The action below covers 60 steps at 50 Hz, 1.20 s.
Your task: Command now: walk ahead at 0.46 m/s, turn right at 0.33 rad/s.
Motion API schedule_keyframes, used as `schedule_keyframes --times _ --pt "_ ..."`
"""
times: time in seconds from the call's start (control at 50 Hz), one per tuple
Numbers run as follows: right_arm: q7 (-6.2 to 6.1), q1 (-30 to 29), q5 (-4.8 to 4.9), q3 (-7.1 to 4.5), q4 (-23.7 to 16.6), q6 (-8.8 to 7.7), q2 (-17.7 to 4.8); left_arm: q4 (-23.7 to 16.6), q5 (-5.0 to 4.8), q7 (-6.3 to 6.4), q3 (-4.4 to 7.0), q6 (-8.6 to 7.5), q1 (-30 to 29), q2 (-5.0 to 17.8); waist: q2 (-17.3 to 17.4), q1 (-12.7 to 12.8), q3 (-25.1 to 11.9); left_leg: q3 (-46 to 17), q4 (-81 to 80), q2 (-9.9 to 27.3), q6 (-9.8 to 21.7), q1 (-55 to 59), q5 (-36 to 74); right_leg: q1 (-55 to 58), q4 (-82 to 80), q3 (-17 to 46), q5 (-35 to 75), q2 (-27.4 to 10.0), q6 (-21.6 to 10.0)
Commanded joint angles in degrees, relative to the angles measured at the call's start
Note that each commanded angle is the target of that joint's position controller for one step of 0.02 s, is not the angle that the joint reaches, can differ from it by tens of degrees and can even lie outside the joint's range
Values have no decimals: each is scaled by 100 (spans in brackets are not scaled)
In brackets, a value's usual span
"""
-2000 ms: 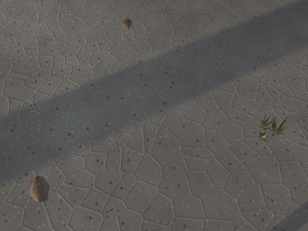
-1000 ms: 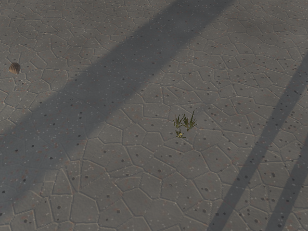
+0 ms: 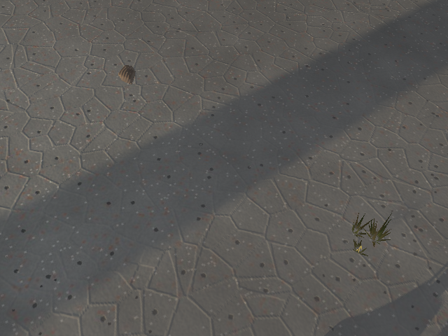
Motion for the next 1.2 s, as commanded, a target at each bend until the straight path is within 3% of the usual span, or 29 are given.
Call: schedule_keyframes --times 0.02,0.08,0.12,0.14,0.16,0.18,0.2,0.22,0.24,0.26,0.34,0.42,0.5,0.56,0.58,0.6,0.62,0.64,0.68,0.74,0.88,1.0,1.04,1.06,1.08,1.1,1.12,1.14,1.2 --pt "-67 158 57 -274 -170 -18 -1028 -761 1 -127 -18 -148 -1055 213 517 -196 547 -33 -191 1660 453 -289 3262 -21 -533 -180 47 180 -196" --pt "-168 105 40 -330 -213 124 -1222 -821 12 -178 86 -111 -743 437 869 137 -9 167 926 1724 290 351 6271 526 -443 -564 -802 619 -512" --pt "-238 40 12 -352 -285 242 -1336 -622 -9 -108 302 -42 410 866 964 779 -760 252 2694 1648 182 115 7263 2040 -474 -650 -1164 958 -832" --pt "-253 -66 14 -321 -362 215 -1320 -487 -10 -8 437 3 1274 1124 669 1304 -1178 276 4145 1471 20 -1055 6202 3714 -759 -70 -918 693 -1107" --pt "-126 612 -119 -68 -632 65 -490 -447 36 60 560 11 1663 1700 -886 809 -1929 22 6701 398 -416 -3850 782 6258 -656 2915 -1579 -984 -2259" --pt "0 332 1 -35 -631 -192 -698 -503 14 93 465 -11 1661 1329 -590 1006 -2760 -1247 7682 -138 -391 -4670 -1371 6752 -1682 4920 -2298 -1537 -2666" --pt "95 -351 252 -134 -875 -345 -1022 -500 51 124 396 -26 1437 1108 -253 1118 -1826 -1512 7548 258 -257 -5197 -939 6127 -1998 4083 -2386 -1351 -2249" --pt "103 -594 267 -85 -1007 -427 -977 -553 36 135 349 -41 1072 965 273 857 -1124 -1444 6950 536 -175 -5123 -513 5148 -2103 3393 -2150 -1118 -2015" --pt "74 -682 140 -94 -1001 -441 -916 -620 34 134 301 -50 700 822 594 568 -572 -1321 6366 702 -211 -4902 -362 4214 -2225 2905 -1549 -859 -1867" --pt "52 -554 44 -139 -977 -383 -958 -707 103 156 251 -63 462 692 464 345 -386 -1310 6063 849 -268 -4508 -210 3580 -2367 2512 -1058 -654 -1819" --pt "11 -373 -91 -66 -1018 -149 -725 -725 84 268 292 -69 281 838 103 92 -117 -968 4938 933 -710 -3938 172 2129 -2633 1728 -188 -318 -1814" --pt "23 -1333 -58 54 -1247 -167 -480 -604 20 366 353 10 600 999 -110 537 -106 -804 3013 583 -866 -3340 1920 1711 -2407 1309 -962 119 -1370" --pt "80 -1560 104 -80 -1347 -242 -775 -487 -41 390 360 98 947 979 -318 610 -290 -1114 2199 441 -778 -3054 1989 2375 -1828 2009 -1742 -174 -1103" --pt "80 -847 112 -265 -1195 -300 -976 -532 22 376 309 128 870 760 -462 150 -450 -1033 1900 436 -409 -2148 1320 2502 -991 2283 -1870 -146 -790" --pt "44 -222 31 -355 -1150 -333 -1186 -581 62 345 188 105 929 400 -138 -153 -914 -1516 1813 995 -108 -1150 965 2184 176 1950 -2092 185 -560" --pt "12 299 -118 -462 -1118 -292 -1682 -722 54 327 38 55 1529 -101 1410 -3 -1684 -3638 1346 2353 578 592 -42 728 2203 1137 -3730 935 -162" --pt "93 583 -58 -492 -937 -229 -1657 -821 -106 329 63 24 1698 266 2323 40 -1747 -5653 687 2892 1012 850 -1885 -546 3455 958 -3965 746 -61" --pt "99 318 -8 -377 -1029 -218 -1189 -706 -126 357 186 55 1364 730 1440 -114 -1051 -5086 513 2607 840 313 -2365 -781 3926 1068 -3351 480 -19" --pt "98 -93 -59 -253 -978 -166 -825 -806 39 372 204 85 686 730 771 -57 -310 -3373 553 2030 623 -816 -725 -531 3660 835 -2546 195 -3" --pt "84 -215 -53 -191 -809 -208 -605 -802 16 314 180 107 651 458 1033 157 -130 -2298 257 1614 670 -1395 512 -4 2954 727 -2193 4 -5" --pt "60 16 94 -289 -395 -147 -980 -948 90 187 -14 2 -322 84 727 -29 5 -1339 -62 1600 834 -1204 1749 133 579 293 -952 -97 76" --pt "52 459 219 -326 -56 30 -1183 -1168 18 60 28 -155 -1050 262 790 -121 193 -1490 268 1765 706 -968 2057 856 -673 144 -876 187 -66" --pt "22 333 238 -350 -32 88 -1276 -1043 39 72 136 -200 -562 465 800 275 -58 -1462 817 1715 542 -978 2769 1772 -1076 54 -908 332 -235" --pt "16 329 224 -309 -32 91 -1169 -828 83 125 265 -197 115 686 700 607 -512 -1246 1618 1429 392 -1220 3305 2873 -1195 -10 -845 397 -377" --pt "19 234 125 -186 -157 63 -864 -664 176 202 388 -180 1072 1017 440 1055 -1281 -1022 3025 1118 161 -2121 2457 4439 -961 645 -801 -335 -678" --pt "16 826 80 16 -335 -17 -198 -595 270 254 494 -111 1550 1546 -1018 885 -2104 -628 5171 288 -266 -4269 -537 6385 -1181 2961 -1450 -1908 -1446" --pt "9 740 214 -74 -268 -79 -588 -557 229 252 391 -86 1649 1121 -1028 1028 -2232 -1314 6088 302 -291 -4880 -1544 6105 -1778 3938 -2350 -2059 -1620" --pt "20 316 325 -200 -379 -81 -942 -509 155 256 288 -88 1340 831 -736 964 -1341 -1346 6365 569 -258 -5262 -1145 5449 -1940 3151 -2546 -1859 -1411" --pt "10 -36 193 -235 -432 64 -763 -449 191 217 140 -169 443 311 -488 439 -332 -1244 5856 1056 -292 -4710 -74 3659 -2540 1575 -1643 -1238 -1120"
Next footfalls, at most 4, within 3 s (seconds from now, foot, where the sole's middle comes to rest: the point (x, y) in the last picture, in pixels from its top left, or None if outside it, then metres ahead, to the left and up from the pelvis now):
0.14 right None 0.27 -0.10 -0.77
0.58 left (189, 306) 0.56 0.08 -0.77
1.08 right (296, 264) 0.69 -0.27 -0.77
1.58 left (233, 180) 1.03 -0.09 -0.77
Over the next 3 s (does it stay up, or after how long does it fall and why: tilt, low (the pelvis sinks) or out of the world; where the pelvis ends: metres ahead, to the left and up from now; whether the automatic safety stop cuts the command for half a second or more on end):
stays up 1.60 -0.30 0.00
